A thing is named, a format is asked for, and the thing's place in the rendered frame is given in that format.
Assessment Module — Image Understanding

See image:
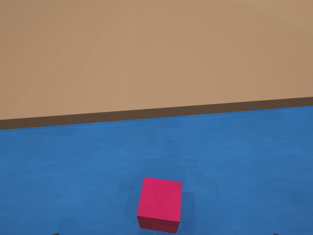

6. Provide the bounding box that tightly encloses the carton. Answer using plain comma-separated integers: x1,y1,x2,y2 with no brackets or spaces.
137,177,182,233

